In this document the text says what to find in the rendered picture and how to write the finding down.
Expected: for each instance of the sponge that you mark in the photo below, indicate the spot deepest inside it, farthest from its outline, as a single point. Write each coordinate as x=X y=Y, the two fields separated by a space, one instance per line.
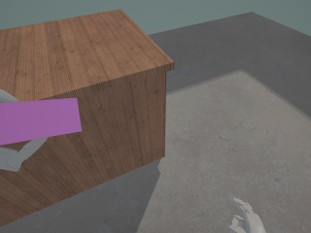
x=30 y=120

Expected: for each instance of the table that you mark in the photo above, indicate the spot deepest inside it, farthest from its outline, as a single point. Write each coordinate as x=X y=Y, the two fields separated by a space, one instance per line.
x=118 y=75

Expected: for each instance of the robot left hand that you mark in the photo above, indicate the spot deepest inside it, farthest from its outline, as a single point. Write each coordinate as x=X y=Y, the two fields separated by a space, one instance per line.
x=10 y=159

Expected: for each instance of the robot right hand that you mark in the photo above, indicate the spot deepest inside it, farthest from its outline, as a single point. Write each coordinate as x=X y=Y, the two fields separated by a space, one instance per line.
x=252 y=222

